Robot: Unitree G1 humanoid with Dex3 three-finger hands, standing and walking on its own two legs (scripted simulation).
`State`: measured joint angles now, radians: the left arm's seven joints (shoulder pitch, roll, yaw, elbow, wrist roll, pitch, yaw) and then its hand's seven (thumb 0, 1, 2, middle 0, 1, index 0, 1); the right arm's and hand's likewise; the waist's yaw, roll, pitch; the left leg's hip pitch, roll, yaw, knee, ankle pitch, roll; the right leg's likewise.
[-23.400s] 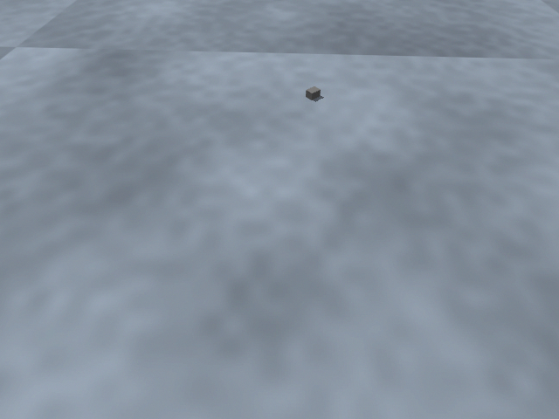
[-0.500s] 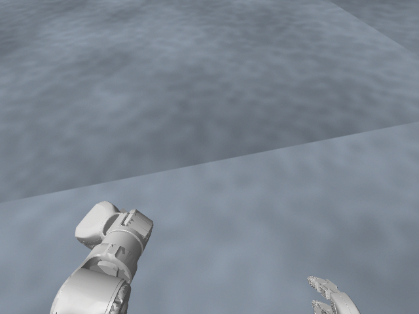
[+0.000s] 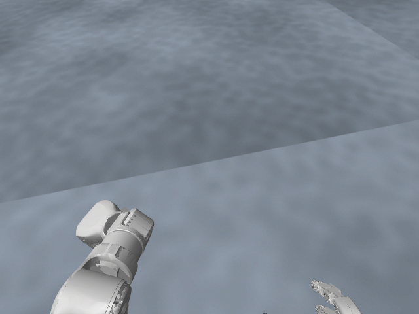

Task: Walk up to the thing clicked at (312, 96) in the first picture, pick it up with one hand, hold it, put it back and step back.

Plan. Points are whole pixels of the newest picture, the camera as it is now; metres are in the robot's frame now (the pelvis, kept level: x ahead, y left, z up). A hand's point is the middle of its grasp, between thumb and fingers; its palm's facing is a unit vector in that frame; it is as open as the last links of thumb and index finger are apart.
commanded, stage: hold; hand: left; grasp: from above
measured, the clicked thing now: (120, 231) +0.32 +0.22 -0.07
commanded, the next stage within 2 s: crouch in 0.10 s
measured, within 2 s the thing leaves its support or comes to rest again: neither
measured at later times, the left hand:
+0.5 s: hand (119, 247) +0.29 +0.22 -0.08, palm faces -0.26 -0.42 -0.87, open 8.6 cm
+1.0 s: hand (139, 268) +0.32 +0.25 -0.33, palm faces -0.12 -0.40 -0.91, open 8.6 cm
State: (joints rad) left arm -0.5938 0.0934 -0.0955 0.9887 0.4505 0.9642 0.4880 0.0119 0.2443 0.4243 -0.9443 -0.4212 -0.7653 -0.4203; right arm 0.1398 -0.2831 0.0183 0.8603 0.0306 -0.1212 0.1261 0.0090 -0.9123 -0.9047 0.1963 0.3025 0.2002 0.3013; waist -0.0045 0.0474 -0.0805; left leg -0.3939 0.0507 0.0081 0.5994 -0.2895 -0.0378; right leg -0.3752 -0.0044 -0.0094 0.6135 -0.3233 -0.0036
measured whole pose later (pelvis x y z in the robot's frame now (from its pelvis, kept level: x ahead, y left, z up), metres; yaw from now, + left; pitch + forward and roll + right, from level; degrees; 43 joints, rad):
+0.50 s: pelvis +0.00 +0.00 +0.00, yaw +0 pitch +7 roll +0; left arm -0.63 0.09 -0.08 1.15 0.49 0.87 0.48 0.00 0.28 0.43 -0.86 -0.53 -0.71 -0.44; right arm 0.13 -0.26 0.01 0.86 0.03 -0.15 0.13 0.01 -0.87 -0.89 0.20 0.30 0.20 0.30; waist -0.02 0.02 -0.08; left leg -0.46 0.05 0.01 0.63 -0.29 -0.03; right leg -0.44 0.00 -0.01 0.63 -0.32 0.00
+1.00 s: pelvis -0.07 +0.01 -0.20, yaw -2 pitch +32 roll -3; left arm -0.97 0.31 0.24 1.48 0.50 0.55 0.77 0.01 0.27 0.44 -0.88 -0.51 -0.73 -0.44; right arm 0.10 -0.25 -0.02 0.92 -0.11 -0.18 0.18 0.00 -0.89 -0.90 0.20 0.30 0.20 0.30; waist -0.13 0.02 -0.18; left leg -1.63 0.07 -0.06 1.63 -0.57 -0.03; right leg -1.58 0.02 -0.02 1.61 -0.59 0.01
